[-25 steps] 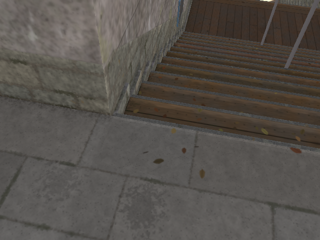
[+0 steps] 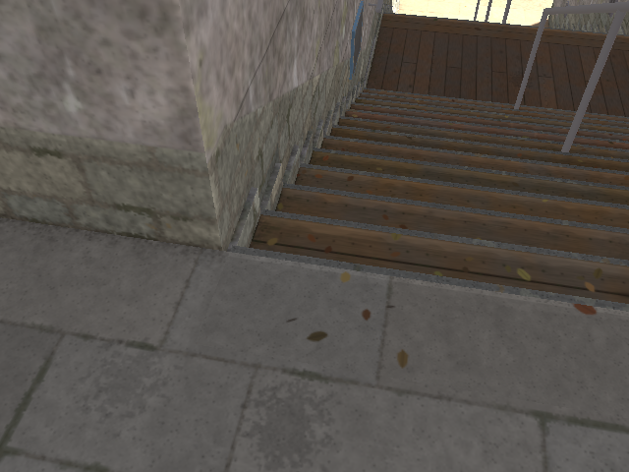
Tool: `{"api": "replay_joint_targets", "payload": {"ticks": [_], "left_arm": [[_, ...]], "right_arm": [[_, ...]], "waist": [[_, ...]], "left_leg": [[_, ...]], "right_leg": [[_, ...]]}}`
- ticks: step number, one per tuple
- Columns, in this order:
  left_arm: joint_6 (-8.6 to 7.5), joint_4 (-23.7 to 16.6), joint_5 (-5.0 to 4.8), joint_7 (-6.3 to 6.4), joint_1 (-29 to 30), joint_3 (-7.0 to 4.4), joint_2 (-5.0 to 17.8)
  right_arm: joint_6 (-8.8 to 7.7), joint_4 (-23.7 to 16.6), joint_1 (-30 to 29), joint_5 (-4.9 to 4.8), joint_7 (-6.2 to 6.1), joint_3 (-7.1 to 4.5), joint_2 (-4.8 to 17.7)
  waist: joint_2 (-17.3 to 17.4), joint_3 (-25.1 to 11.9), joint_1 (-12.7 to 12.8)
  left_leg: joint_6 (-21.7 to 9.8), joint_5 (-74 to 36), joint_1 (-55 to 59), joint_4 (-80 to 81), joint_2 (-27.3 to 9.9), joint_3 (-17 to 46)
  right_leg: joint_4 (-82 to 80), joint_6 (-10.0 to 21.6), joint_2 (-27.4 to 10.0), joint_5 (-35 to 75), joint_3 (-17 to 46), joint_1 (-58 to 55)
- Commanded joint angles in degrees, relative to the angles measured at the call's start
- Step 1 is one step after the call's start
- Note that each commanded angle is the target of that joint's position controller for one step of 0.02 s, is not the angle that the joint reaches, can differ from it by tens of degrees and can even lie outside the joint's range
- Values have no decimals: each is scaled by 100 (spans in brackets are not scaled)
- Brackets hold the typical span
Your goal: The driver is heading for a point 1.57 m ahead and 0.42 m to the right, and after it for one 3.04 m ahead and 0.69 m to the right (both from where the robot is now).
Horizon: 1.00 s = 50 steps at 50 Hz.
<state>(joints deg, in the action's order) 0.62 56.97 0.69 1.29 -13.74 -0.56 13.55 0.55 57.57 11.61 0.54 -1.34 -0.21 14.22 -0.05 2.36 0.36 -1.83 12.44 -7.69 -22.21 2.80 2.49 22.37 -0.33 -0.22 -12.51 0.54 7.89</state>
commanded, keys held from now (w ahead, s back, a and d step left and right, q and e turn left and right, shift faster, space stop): w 0.56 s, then no key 0.44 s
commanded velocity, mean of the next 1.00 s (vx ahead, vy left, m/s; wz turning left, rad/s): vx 0.26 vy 0.00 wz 0.00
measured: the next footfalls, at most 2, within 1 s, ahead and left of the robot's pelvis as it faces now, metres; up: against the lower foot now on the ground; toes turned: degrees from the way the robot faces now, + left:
left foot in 0.48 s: +0.19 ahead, +0.11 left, +0.00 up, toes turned +1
right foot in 0.88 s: +0.45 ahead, -0.03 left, +0.00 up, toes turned -2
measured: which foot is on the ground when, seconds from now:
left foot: down 0.00-0.24, up 0.26-0.46, down 0.48-0.90, up 0.92-1.00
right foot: down 0.00-0.48, up 0.50-0.86, down 0.88-1.00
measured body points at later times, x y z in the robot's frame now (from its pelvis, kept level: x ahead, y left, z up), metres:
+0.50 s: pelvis +0.12 +0.03 -0.02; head +0.14 +0.04 +0.43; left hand +0.05 +0.28 -0.17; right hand +0.26 -0.24 -0.13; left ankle +0.15 +0.11 -0.75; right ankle +0.00 -0.12 -0.73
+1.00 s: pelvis +0.32 +0.02 -0.02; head +0.36 +0.01 +0.43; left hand +0.41 +0.26 -0.16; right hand +0.30 -0.20 -0.18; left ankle +0.21 +0.13 -0.68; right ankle +0.41 -0.03 -0.74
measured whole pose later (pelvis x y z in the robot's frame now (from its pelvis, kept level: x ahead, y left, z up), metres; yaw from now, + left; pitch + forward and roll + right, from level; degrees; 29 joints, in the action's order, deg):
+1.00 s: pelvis +0.32 +0.02 -0.02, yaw +1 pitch -1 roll +0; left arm -3.0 57.4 0.3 0.5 -8.3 -0.5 10.3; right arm -2.6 61.7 18.0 1.1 -1.6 -0.9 9.8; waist 1.4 5.9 -1.0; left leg -2.3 29.6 -15.8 -59.7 2.9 1.0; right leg 28.7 6.1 3.3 -7.4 -5.4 20.4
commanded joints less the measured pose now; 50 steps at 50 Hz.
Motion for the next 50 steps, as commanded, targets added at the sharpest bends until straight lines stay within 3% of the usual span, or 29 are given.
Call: {"api": "replay_joint_targets", "payload": {"ticks": [1, 3, 5, 7, 10, 12, 13, 15, 17, 19, 22, 23, 24, 25, 26, 27, 28, 30, 32, 33, 38, 41, 43, 44, 45, 46, 47, 48, 50], "left_arm": [[-43, 6, 9, 24, -192, -99, 580], [-1, 27, 42, 7, -237, -157, 694], [19, -22, 66, -30, -195, -156, 648], [-48, -48, 74, -48, -234, -135, 513], [-194, -48, 51, -88, -390, -181, 592], [-259, 92, 18, -81, -867, -243, 743], [-278, 264, 15, -60, -1308, -314, 914], [-302, 372, 65, -53, -1560, -379, 973], [-374, 380, 105, -57, -1451, -390, 885], [-413, 313, 89, -54, -1156, -387, 812], [-424, 196, -37, -75, -570, -381, 799], [-469, 168, -24, -89, -558, -350, 736], [-520, 6, -19, -123, -372, -278, 558], [-537, -202, -10, -153, -508, -167, 106], [-476, -214, 74, -168, -310, -280, 557], [-488, -252, 73, -235, -88, -276, 523], [-516, -223, 67, -283, -61, -246, 403], [-433, -103, 152, -310, -214, -250, 366], [-346, -88, 148, -304, -258, -246, 285], [-319, -132, 134, -301, -136, -234, 239], [-296, -436, 17, -244, 831, -67, 16], [-322, -236, 21, -115, 327, -89, 166], [-444, 56, 102, -57, -489, -160, 312], [-532, 188, 178, -29, -899, -228, 595], [-553, 207, 239, -51, -1215, -296, 1002], [-491, 178, -22, -112, -1103, -233, 796], [-429, 29, -153, -129, -522, -197, 581], [-381, -77, -136, -93, -24, -126, 329], [-328, -91, -45, 6, 281, -34, 106]], "right_arm": [[-49, -23, 87, 2, -25, -93, 557], [13, 27, 184, 24, -15, -174, 737], [44, -5, 231, 49, 22, -194, 710], [-16, -12, 335, 47, 33, -190, 609], [-138, -86, 302, 39, 77, -229, 638], [-231, -269, -88, 42, 122, -213, 513], [-294, -405, -362, 69, 154, -186, 375], [-412, -663, -774, 153, 183, -195, 474], [-516, -728, -711, 111, 245, -211, 470], [-557, -756, -636, 50, 315, -221, 424], [-518, -460, 345, 34, 334, -244, 243], [-505, -229, 1001, 51, 260, -357, 482], [-520, -90, 1844, 156, 158, -511, 1000], [-493, 11, 2393, 136, 123, -632, 1641], [-418, 4, 1916, 91, 100, -557, 1253], [-443, -240, 1186, 89, 125, -470, 941], [-507, -337, 812, 81, 161, -408, 726], [-647, -288, 691, 64, 147, -273, 410], [-725, -108, 992, 47, 129, -235, 404], [-728, -36, 1095, 26, 118, -222, 419], [-691, 154, 1151, 14, 36, -90, 306], [-665, 269, 1196, -10, 0, -77, 322], [-636, 263, 949, -95, -18, -116, 425], [-649, 223, 1075, -138, -17, -116, 409], [-597, 247, 1760, -225, -49, -45, -26], [-441, 545, 2452, -269, -78, -80, -112], [-336, 575, 2177, -33, -85, -126, 50], [-289, 476, 1676, 132, -59, -152, 20], [-182, 400, 1269, 178, -16, -184, -43]], "waist": [[20, -140, 9], [119, 57, 11], [105, 587, -14], [104, 630, -15], [48, 313, 53], [-338, 396, 290], [-809, 467, 442], [-874, 754, 546], [-765, 680, 388], [-745, 496, 212], [-621, 220, -447], [-259, -73, -722], [686, -512, -1143], [1756, -864, -1060], [916, -267, -784], [410, 303, -497], [236, 433, -320], [242, 350, -24], [334, 119, 88], [386, 77, 106], [693, 89, -29], [757, -223, 119], [438, -409, 579], [74, -729, 643], [-972, -1467, 410], [-995, -2122, 177], [-485, -1461, 69], [-338, -751, 22], [-338, -209, -170]], "left_leg": [[-154, 78, -215, 499, -559, 581], [-349, 2003, -579, 372, -402, 605], [-532, 3032, -1075, 367, -472, 869], [-625, 2887, -1066, 294, -621, 1147], [-640, 2447, -1009, 171, -590, 1196], [-487, 2024, -1730, -480, -225, 660], [-360, 1435, -2285, -1216, 35, 79], [-317, 1303, -2939, -1908, -193, -257], [-316, 1376, -3082, -2150, -397, -200], [-274, 1062, -2496, -1714, -366, -355], [-244, -66, 103, -505, 80, -831], [-280, -56, 1348, -415, 86, -620], [-509, 1144, 2239, 256, -1044, 814], [-1032, 2377, 2466, 1257, -2484, 3379], [-1294, 2880, 1771, 1321, -2540, 3654], [-1234, 2396, 1224, 1282, -2293, 2968], [-1115, 1433, 835, 1361, -1987, 2316], [-895, -1063, 576, 1257, -1620, 1308], [-885, -3647, 756, 908, -1495, 674], [-865, -4294, 792, 822, -1427, 444], [-572, -5076, 221, 699, -900, -284], [-489, -5410, 457, 51, -1072, -113], [-367, -4874, 477, -1050, -1014, -111], [-244, -3437, -38, -1908, -759, -173], [-106, 634, -851, -3706, -92, -523], [-102, 2420, -1002, -4495, 215, 9], [-71, 2252, -1145, -4715, 3, 170], [-62, 2016, -1342, -4606, -108, 135], [18, 1535, -1004, -3828, -363, 116]], "right_leg": [[-342, 223, -412, 22, 436, -63], [-86, 397, -177, -1779, 362, 271], [-34, 572, -191, -2717, 576, 795], [77, 660, -254, -2477, 775, 914], [-80, 777, -316, -2158, 1061, 557], [-647, 1030, -651, -2574, 1753, -188], [-1158, 1271, -1118, -2821, 2476, -748], [-1466, 1601, -1752, -2367, 3128, -908], [-1317, 1580, -1744, -1192, 2780, -1097], [-1246, 1359, -1445, -459, 2103, -844], [-588, 936, -882, 494, 1034, 739], [195, 767, -633, 901, 731, 1433], [1860, 527, -134, 395, 151, 2172], [3527, 393, 445, -1804, -142, 3060], [4323, 558, 80, -1739, 246, 3427], [4487, 648, -252, -1087, 299, 3594], [4326, 630, -413, -621, 286, 3389], [4019, 458, -508, -359, 110, 2897], [3968, 311, -342, -337, -117, 2797], [3838, 263, -277, -248, -213, 2833], [1675, 182, 192, 776, -765, 1777], [1208, 398, 356, 1070, -628, 984], [250, 590, 301, 1760, -493, 146], [213, 701, -301, 3557, 3, -770], [771, 1403, -1893, 6848, 1392, -1868], [596, 2164, -2438, 7071, 2219, -1821], [159, 2176, -2216, 5395, 1981, -938], [-233, 2009, -1940, 3878, 1754, -200], [-758, 1564, -1428, 2583, 1133, 782]]}}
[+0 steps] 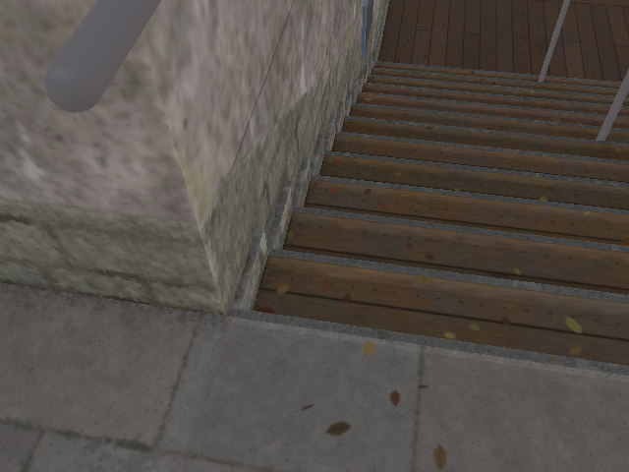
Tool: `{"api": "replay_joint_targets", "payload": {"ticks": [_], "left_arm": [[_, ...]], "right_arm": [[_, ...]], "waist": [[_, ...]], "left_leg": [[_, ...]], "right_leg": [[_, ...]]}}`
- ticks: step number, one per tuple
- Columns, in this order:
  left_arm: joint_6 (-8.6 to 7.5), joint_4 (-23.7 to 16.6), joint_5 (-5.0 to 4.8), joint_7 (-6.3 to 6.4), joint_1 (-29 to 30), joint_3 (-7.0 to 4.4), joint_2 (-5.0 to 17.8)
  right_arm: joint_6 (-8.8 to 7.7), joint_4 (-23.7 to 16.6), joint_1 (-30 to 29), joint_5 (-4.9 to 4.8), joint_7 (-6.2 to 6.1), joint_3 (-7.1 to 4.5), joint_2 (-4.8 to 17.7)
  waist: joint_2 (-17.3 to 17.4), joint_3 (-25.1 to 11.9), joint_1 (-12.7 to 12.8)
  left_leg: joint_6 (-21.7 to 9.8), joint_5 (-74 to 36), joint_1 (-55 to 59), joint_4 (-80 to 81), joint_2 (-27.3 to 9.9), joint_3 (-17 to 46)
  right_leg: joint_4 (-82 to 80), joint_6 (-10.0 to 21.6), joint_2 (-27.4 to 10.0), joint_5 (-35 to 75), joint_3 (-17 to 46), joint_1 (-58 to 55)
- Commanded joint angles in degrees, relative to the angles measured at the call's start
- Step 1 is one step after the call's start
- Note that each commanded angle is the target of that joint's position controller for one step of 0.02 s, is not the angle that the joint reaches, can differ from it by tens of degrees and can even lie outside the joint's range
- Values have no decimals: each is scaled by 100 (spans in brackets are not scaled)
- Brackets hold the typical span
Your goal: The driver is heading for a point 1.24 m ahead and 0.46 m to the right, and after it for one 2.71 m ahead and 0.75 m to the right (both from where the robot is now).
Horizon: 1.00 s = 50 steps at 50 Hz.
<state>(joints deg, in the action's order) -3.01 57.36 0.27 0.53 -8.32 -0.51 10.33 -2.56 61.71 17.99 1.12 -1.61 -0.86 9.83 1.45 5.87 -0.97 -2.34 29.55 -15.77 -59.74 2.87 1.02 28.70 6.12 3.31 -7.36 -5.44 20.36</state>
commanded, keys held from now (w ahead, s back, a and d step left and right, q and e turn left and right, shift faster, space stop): no key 0.56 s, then w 0.44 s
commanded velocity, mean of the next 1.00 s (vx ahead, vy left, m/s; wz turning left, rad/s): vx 0.14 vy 0.00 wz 0.00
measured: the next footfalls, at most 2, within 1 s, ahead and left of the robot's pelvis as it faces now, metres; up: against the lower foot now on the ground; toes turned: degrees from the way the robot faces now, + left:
left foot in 0.24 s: +0.06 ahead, +0.13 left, +0.00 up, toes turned -1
right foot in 0.92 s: +0.18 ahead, -0.09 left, +0.00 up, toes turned -5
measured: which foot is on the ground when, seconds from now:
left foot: up 0.00-0.22, down 0.24-0.92, up 0.94-1.00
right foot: down 0.00-0.66, up 0.68-0.90, down 0.92-1.00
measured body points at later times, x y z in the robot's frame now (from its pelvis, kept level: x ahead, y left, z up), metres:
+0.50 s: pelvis +0.03 +0.03 +0.01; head +0.03 +0.03 +0.46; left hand +0.03 +0.25 -0.15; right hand +0.02 -0.19 -0.15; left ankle +0.02 +0.13 -0.73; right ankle +0.09 -0.06 -0.73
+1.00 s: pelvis +0.14 -0.01 +0.01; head +0.15 -0.03 +0.46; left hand +0.20 +0.24 -0.12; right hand +0.09 -0.25 -0.15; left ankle +0.04 +0.11 -0.67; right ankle +0.14 -0.09 -0.73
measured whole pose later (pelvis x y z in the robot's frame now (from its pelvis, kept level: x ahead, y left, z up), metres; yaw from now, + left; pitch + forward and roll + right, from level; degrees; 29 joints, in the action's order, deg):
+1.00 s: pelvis +0.14 -0.01 +0.01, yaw +0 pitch +0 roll +1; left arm -4.7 56.6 1.8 0.6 -14.5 -3.2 10.4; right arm -3.2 63.6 23.0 1.2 -1.1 -3.4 11.5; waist 2.3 0.2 0.0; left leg -4.5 24.0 -14.1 -51.7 -0.5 -0.7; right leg 28.9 4.3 1.1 -15.3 -5.9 13.6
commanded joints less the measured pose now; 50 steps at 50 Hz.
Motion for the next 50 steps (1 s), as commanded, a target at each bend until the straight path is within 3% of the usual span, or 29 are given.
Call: {"api": "replay_joint_targets", "payload": {"ticks": [1, 4, 7, 10, 12, 13, 15, 18, 20, 23, 28, 29, 32, 33, 34, 35, 36, 38, 40, 41, 42, 43, 45, 46, 47, 48, 49, 50], "left_arm": [[54, -92, 41, 104, -255, -34, 436], [75, 28, 110, 111, -500, -55, 567], [150, 35, 134, 120, -470, -94, 648], [254, 63, 25, 122, -379, -117, 667], [285, 150, 13, 119, -606, -95, 523], [314, 159, -35, 108, -769, -111, 474], [325, 223, 9, 80, -778, -108, 397], [292, 406, 63, 65, -1010, -93, 352], [262, 491, 52, 74, -1068, -35, 236], [217, 543, 59, 92, -986, -4, 233], [183, 663, 48, 126, -1111, 28, 179], [187, 698, 52, 128, -1171, 42, 143], [223, 607, 83, 107, -1100, -16, 236], [222, 521, 99, 79, -970, -17, 170], [191, 356, 154, 44, -651, -7, 73], [152, 244, 235, 7, -538, -4, 20], [105, 166, 242, -29, -493, -39, 115], [-3, 64, 215, -95, -517, -92, 210], [-105, -132, 195, -141, -231, -123, 229], [-139, -182, 164, -153, -207, -171, 263], [-160, -229, 137, -162, -210, -173, 212], [-173, -234, 116, -158, -332, -178, 151], [-180, 14, 106, -88, -1133, -232, 107], [-211, 138, 141, -6, -1720, -350, 445], [-205, 213, 138, 60, -2540, -559, 1278], [-105, 388, 126, 82, -2717, -527, 1112], [-80, 173, 162, 69, -2117, -464, 922], [-104, -2, 179, 45, -1642, -426, 768]], "right_arm": [[191, 66, 745, 106, 15, -98, 273], [292, 146, 703, 35, -61, -65, 104], [365, 95, 325, 2, -107, -64, 196], [362, 214, 512, 20, -97, -26, 83], [331, 200, 532, 91, -104, 2, 208], [308, 158, 386, 70, -105, -16, 403], [210, 152, 194, 2, -92, 56, 213], [118, 113, 128, -64, -118, 38, 289], [85, 117, 221, -60, -119, 10, 304], [102, 135, 312, -59, -94, -5, 296], [111, 195, 422, -57, -81, 8, 240], [112, 220, 494, -50, -79, 14, 229], [173, 178, 644, -30, -65, -111, 518], [186, 180, 778, -27, -61, -148, 585], [165, 201, 872, -39, -69, -215, 712], [138, 208, 859, -33, -79, -276, 811], [103, 200, 841, -2, -82, -303, 787], [16, 186, 757, 28, -69, -335, 764], [-60, 200, 799, -15, -112, -361, 763], [-31, 239, 926, 57, -120, -338, 670], [-27, 229, 940, 70, -121, -347, 696], [-26, 195, 853, 48, -111, -362, 754], [-67, 107, 674, -45, -97, -372, 781], [-137, 49, 589, -36, -63, -299, 559], [-185, -182, 583, -69, 0, -154, 37], [-205, -354, 132, 7, 30, -296, 592], [-222, -418, -146, 38, 101, -313, 599], [-270, -387, -200, 22, 173, -282, 459]], "waist": [[-553, -594, -106], [-523, -745, -75], [-647, -645, 76], [-619, -497, -36], [-331, -186, -25], [67, 44, 174], [405, 46, 297], [230, -117, 385], [23, -69, 327], [-194, -85, 225], [-135, -149, 181], [-121, -248, 165], [98, 58, 52], [252, 265, -39], [517, 372, -146], [703, 493, -174], [600, 491, -140], [387, 375, -9], [354, 351, -51], [425, 272, -66], [450, 196, -55], [446, 153, 52], [191, -43, 466], [-407, -302, 753], [-1805, -711, 969], [-1412, -404, 897], [-735, 40, 592], [-452, 241, 439]], "left_leg": [[113, -298, 93, 179, -335, 142], [188, -203, 285, 1151, -281, -54], [182, -540, 392, 1935, -280, -105], [98, -1276, 1032, 2839, -237, -252], [-36, -1531, 1205, 3682, -580, 232], [-135, -997, 573, 3949, -771, 600], [-87, -551, -318, 4406, -852, 737], [-34, -856, -276, 4552, -828, 700], [-87, -1146, -65, 4486, -800, 638], [-137, -1406, 158, 4422, -789, 609], [-152, -1567, 272, 4416, -776, 556], [-165, -1185, 309, 4487, -743, 555], [-455, 843, 166, 4642, -749, 822], [-617, 1334, 201, 4873, -977, 1160], [-842, 1698, 347, 5304, -1458, 1712], [-1063, 1568, 382, 5555, -1874, 2083], [-1182, 1189, 582, 5637, -2005, 2162], [-1201, 413, 963, 5450, -1918, 1851], [-1152, -104, 1146, 5331, -1788, 1600], [-1103, -570, 1251, 5100, -1712, 1425], [-1091, -859, 1217, 4956, -1669, 1293], [-1034, -1090, 985, 4784, -1603, 1143], [-730, -1661, 37, 4000, -1246, 708], [-505, -1986, -490, 2868, -831, 191], [-167, -626, -1763, 1054, -35, -613], [-288, 132, -2202, -7, -161, -324], [-407, -353, -2385, -490, -494, -39], [-441, -844, -2370, -544, -642, 13]], "right_leg": [[-1436, 785, -1614, 1906, 1480, -262], [-1438, 660, -1455, 1270, 1304, -341], [-1618, 526, -1411, -412, 1411, -192], [-1744, 265, -1351, -1833, 1516, 306], [-1760, -146, -1257, -2378, 1587, 601], [-1720, -328, -956, -2189, 1313, 395], [-1232, -362, -772, -1084, 1021, -733], [-1038, -360, -779, -547, 963, -1152], [-1127, -341, -823, -587, 995, -990], [-1175, -367, -811, -546, 983, -831], [-1126, -387, -829, -346, 972, -898], [-1131, -385, -779, -661, 947, -925], [-563, -253, -375, -2206, 631, -269], [-221, -242, -255, -2263, 482, 110], [411, -263, -102, -1836, 190, 444], [1054, -262, -290, -1501, 148, 665], [1482, -244, -449, -1567, 264, 1001], [1614, -237, -615, -1610, 355, 1234], [1296, -304, -607, -1571, 290, 1196], [1084, -313, -551, -1635, 200, 1074], [822, -311, -499, -1573, 119, 847], [434, -296, -422, -1348, -1, 391], [-389, -301, -135, -781, -170, -1346], [-835, -240, -676, -1056, 556, -2235], [-1746, 294, -2179, -2074, 2921, -3153], [-2066, 739, -2684, -2502, 3883, -2689], [-2068, 721, -2513, -2746, 3516, -2217], [-2163, 637, -2282, -2356, 3024, -1850]]}}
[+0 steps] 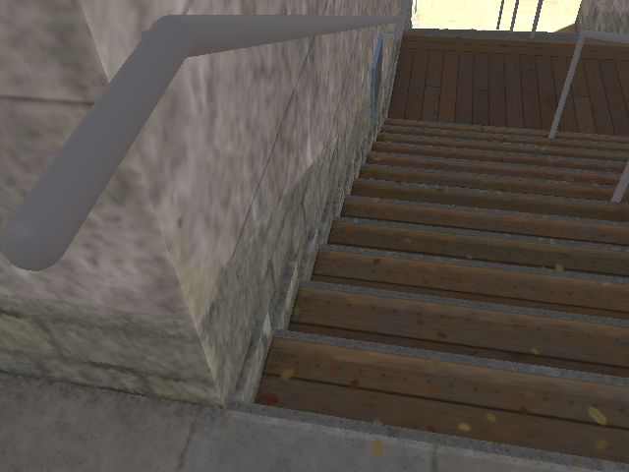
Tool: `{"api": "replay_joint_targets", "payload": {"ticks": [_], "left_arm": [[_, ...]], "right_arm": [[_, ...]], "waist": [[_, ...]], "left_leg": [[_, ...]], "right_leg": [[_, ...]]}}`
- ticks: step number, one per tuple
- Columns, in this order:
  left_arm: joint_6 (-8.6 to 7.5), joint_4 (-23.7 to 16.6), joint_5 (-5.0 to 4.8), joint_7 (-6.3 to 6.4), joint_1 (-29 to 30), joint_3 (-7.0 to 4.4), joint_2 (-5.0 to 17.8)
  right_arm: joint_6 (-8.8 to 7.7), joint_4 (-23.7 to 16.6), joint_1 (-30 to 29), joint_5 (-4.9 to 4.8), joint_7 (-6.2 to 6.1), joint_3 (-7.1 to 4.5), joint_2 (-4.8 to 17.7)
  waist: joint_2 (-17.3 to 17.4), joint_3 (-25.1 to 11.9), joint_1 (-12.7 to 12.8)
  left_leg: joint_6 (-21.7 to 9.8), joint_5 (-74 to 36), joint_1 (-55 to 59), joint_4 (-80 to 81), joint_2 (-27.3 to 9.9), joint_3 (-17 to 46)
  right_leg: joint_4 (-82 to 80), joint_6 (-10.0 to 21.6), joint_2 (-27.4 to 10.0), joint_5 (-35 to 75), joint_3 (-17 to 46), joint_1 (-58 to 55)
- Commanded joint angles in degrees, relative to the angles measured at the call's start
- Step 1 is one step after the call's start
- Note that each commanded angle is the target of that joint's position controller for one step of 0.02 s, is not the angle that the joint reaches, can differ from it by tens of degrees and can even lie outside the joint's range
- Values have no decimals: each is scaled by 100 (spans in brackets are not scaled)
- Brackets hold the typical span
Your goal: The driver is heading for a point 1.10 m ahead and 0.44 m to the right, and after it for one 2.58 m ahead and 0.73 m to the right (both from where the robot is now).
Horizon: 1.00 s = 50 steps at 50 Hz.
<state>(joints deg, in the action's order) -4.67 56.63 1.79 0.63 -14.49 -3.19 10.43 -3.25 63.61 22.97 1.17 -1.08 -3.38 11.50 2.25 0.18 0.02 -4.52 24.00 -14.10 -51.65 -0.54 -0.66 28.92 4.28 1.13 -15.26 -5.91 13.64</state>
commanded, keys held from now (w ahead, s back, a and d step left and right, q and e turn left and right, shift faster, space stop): w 0.32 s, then w+e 0.68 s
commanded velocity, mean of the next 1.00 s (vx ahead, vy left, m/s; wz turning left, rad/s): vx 0.48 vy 0.00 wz -0.27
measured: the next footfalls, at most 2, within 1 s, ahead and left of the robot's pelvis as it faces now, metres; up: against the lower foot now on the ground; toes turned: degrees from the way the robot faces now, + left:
left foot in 0.34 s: +0.30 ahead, +0.07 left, +0.00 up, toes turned +3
right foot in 0.88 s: +0.50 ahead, -0.21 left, +0.00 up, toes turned -18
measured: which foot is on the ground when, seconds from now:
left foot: up 0.00-0.32, down 0.34-0.88, up 0.90-1.00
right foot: down 0.00-0.34, up 0.36-0.86, down 0.88-1.00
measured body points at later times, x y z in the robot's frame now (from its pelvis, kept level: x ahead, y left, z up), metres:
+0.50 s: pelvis +0.23 -0.01 +0.01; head +0.24 +0.00 +0.46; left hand +0.27 +0.24 -0.15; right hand +0.25 -0.26 -0.13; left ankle +0.25 +0.07 -0.74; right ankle +0.16 -0.11 -0.65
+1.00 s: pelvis +0.45 -0.14 -0.02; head +0.49 -0.16 +0.43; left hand +0.61 +0.07 -0.15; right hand +0.43 -0.42 -0.15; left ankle +0.39 +0.04 -0.62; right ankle +0.46 -0.20 -0.74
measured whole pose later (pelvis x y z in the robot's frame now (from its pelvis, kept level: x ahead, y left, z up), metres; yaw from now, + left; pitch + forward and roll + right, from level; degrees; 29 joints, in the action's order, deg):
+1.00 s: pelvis +0.45 -0.14 -0.02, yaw -21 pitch +0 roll +0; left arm -1.2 48.0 0.7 -0.8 -14.0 -4.3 13.1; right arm -3.1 48.4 13.6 0.7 -1.7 -4.8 12.5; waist 0.3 5.9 0.1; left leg 0.2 24.1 -22.5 -76.2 -6.2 0.6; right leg 36.1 7.2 7.6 -15.5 -1.0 20.3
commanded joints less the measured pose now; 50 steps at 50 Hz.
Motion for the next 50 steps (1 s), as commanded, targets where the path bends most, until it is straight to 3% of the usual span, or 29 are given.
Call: {"api": "replay_joint_targets", "payload": {"ticks": [1, 5, 9, 12, 14, 16, 17, 18, 19, 20, 22, 24, 28, 30, 31, 36, 37, 38, 40, 41, 42, 43, 44, 45, 46, 47, 48, 49, 50], "left_arm": [[13, -62, 26, 33, -728, -110, 646], [-189, 88, 18, 40, -1001, -42, 548], [-194, 214, -18, 65, -1133, 3, 540], [-112, 234, -73, 147, -1070, -12, 710], [-85, 260, -43, 155, -986, 4, 755], [-55, 181, -101, 157, -766, -48, 895], [-46, 169, -121, 130, -752, -39, 884], [-60, 25, -169, 77, -737, 32, 614], [62, 12, -175, -1, -1331, 82, 203], [190, 81, 10, -5, -891, -13, 586], [186, -92, 22, -100, -355, -39, 680], [313, -97, 99, -147, -374, -39, 548], [471, -456, 54, -161, 320, -21, 366], [435, -692, 5, -222, 673, -44, 368], [426, -814, 17, -279, 995, -38, 336], [432, -1417, 105, -500, 1921, 17, 259], [533, -1272, -24, -500, 1538, 7, 176], [609, -1258, 131, -480, 1333, -58, 303], [613, -1081, 97, -391, 616, -119, 433], [609, -1168, 79, -341, 743, -42, 302], [520, -1142, 75, -288, 544, -107, 425], [368, -956, 57, -304, -192, -215, 716], [246, -814, -26, -209, -800, -343, 814], [140, -951, 90, -180, -677, -492, 1480], [212, -1146, -68, -180, -867, -545, 2006], [285, -1020, -293, -63, -1158, -498, 1796], [318, -1080, -184, -40, -928, -466, 1488], [327, -1126, -112, -85, -732, -403, 1272], [265, -1147, -135, -48, -670, -380, 1204]], "right_arm": [[-211, -522, -616, -31, 151, 2, 118], [-105, -545, -703, 41, 223, -62, 240], [-24, -935, -1749, 22, 242, 35, 82], [-41, -1126, -2103, 48, 145, 49, 215], [-62, -1076, -1734, -10, 105, 13, 284], [-78, -695, -612, 5, 18, -45, 346], [-106, -529, 44, 64, -35, -121, 534], [-114, -477, 920, 205, -99, -251, 1028], [-82, -452, 839, 172, -44, -276, 1315], [-53, -576, 288, -8, 4, -229, 1016], [-127, -860, -505, -25, 57, -94, 500], [-263, -785, -318, -46, -22, -13, 225], [-492, -802, -83, -88, -48, -96, 479], [-489, -863, 46, -24, -126, -108, 507], [-449, -837, 189, -5, -140, -65, 343], [-316, -905, 166, -58, -236, -78, 578], [-234, -1015, 393, -48, -328, -174, 641], [-339, -919, 713, -46, -406, -229, 740], [-378, -1190, -51, -96, -384, -254, 763], [-251, -1283, -285, -90, -273, -228, 682], [-50, -1284, -21, -129, -273, -270, 744], [5, -1301, -107, -112, -201, -328, 1028], [118, -1232, -38, -101, -177, -295, 1038], [132, -1460, 157, 102, -129, -213, 489], [12, -1922, 137, 144, -38, -150, 346], [-75, -2082, -653, 57, -34, -299, 841], [-114, -1951, -658, -121, -58, -313, 879], [-99, -1831, -586, -95, -77, -320, 845], [-13, -1824, -531, -71, -52, -325, 832]], "waist": [[-459, 785, 140], [-580, 386, -12], [-755, 533, 130], [-854, 540, 129], [-846, 255, -101], [-563, -204, -481], [-458, -484, -730], [159, -1073, -1026], [1003, -1155, -535], [-11, -371, -432], [-300, 566, -129], [-94, 515, 55], [-42, 517, 126], [430, 460, -28], [420, 535, -139], [389, 664, -237], [-137, 713, -101], [-160, 302, -30], [299, 175, 435], [371, 412, 448], [532, 326, 267], [659, -115, 575], [708, -461, 903], [-753, -578, 578], [-1634, -1625, 391], [-610, -1086, 577], [-239, -448, 429], [201, -186, 166], [58, -145, 24]], "left_leg": [[-212, -707, -2297, -1164, -411, 184], [14, -1279, -2071, -797, -277, -171], [177, -1624, -1661, 789, -131, -478], [72, -1612, -1101, 1756, 82, -627], [-118, -1478, -580, 1894, 265, -692], [-281, -1611, 402, 2477, 508, -733], [-407, -1641, 1419, 2749, 219, -434], [-746, -983, 2532, 3001, -1144, 1027], [-1573, -489, 2859, 3838, -2596, 3605], [-1554, 746, 1974, 4037, -2410, 3271], [-1048, 229, 743, 4555, -1934, 2056], [-645, -1008, 555, 4592, -1580, 1103], [-509, -2001, 641, 4589, -1458, 195], [-295, -2105, 835, 4528, -1302, -220], [-245, -2014, 851, 4579, -1288, -307], [-75, -3381, 641, 4334, -1215, -1179], [109, -4638, 1283, 3980, -1761, -926], [62, -5518, 1950, 3429, -2233, -878], [261, -5647, 1889, 2764, -1987, -1276], [270, -6033, 1505, 2705, -1820, -1472], [284, -7113, 1557, 2255, -1701, -1535], [212, -6923, 1210, 1297, -1731, -1471], [201, -5730, 914, -241, -1403, -1533], [287, -926, -1140, -2448, -836, -1337], [562, 1220, -2802, -3914, 42, -494], [490, 451, -3273, -3630, -301, 309], [418, 113, -3152, -3248, -412, 347], [377, -131, -2779, -2693, -615, 494], [420, -281, -2327, -2281, -694, 525]], "right_leg": [[-2250, 701, -1811, -872, 2572, -977], [-1954, 594, -1302, 2289, 1251, -1271], [-1967, 555, -1008, 2766, 741, -1041], [-1822, 570, -1067, 3397, 762, -946], [-1247, 596, -1260, 4819, 769, -1151], [-8, 429, -1068, 5644, 557, -1202], [954, 336, -891, 4810, 570, -572], [2638, 256, -537, 2516, 413, 412], [4269, 82, 394, -1726, 272, 1987], [4611, 81, -103, -1371, 786, 2360], [3914, 10, -460, -473, 979, 2215], [3575, -107, -588, 30, 1000, 1857], [3021, -98, -719, 925, 940, 2423], [2625, -123, -696, 1127, 797, 2552], [2391, -128, -606, 1324, 745, 2731], [1088, -135, -293, 1993, 121, 1677], [1082, 5, -343, 1761, 392, 2172], [2425, 230, -497, 2488, 402, 2579], [2202, 530, -565, 1920, 596, 2338], [1287, 468, -333, 486, 353, 1899], [1222, 457, 206, -15, -12, 1166], [1407, 635, 230, 463, 15, 8], [-10, 772, 612, -378, 207, -835], [329, 1059, -491, 927, 1858, -2284], [-436, 2073, -1804, 2158, 4851, -3418], [-802, 1859, -1585, 2672, 4157, -3001], [-763, 1784, -1647, 3046, 3678, -2176], [-694, 1567, -1438, 3219, 3292, -1528], [-794, 1442, -1286, 3189, 3057, -1026]]}}
Keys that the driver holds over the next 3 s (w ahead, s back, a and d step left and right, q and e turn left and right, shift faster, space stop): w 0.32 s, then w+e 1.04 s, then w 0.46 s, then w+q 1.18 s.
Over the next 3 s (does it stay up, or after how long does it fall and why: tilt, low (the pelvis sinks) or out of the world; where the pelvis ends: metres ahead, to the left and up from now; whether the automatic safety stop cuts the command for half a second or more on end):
stays up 1.35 -0.64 -0.50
